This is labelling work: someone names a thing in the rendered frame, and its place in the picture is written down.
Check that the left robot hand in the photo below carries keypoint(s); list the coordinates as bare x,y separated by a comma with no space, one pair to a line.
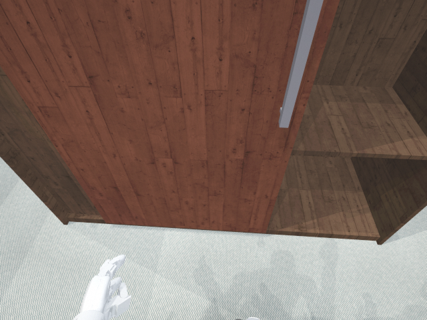
101,288

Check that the handle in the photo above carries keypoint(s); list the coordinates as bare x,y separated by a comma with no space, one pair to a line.
307,30

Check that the wardrobe door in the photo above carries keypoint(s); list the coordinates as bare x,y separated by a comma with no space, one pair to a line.
166,111
21,130

